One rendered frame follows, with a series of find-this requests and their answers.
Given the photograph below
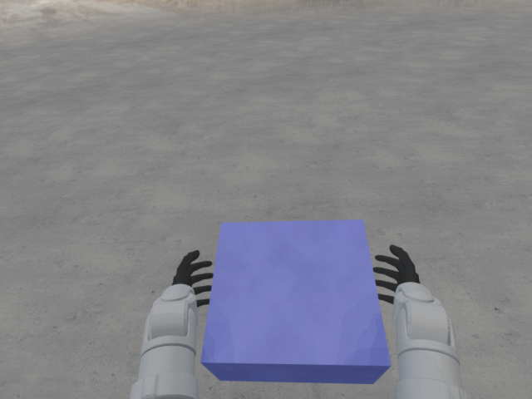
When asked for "right robot hand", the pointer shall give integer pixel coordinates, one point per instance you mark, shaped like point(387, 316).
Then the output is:
point(405, 266)

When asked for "robot right forearm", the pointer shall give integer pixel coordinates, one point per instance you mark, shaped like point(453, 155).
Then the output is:
point(428, 361)

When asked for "carton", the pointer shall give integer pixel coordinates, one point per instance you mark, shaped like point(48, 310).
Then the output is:
point(295, 301)

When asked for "robot left forearm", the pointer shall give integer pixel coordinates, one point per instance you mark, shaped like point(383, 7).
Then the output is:
point(167, 358)

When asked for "left robot hand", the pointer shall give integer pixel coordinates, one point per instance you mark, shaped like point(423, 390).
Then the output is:
point(184, 271)

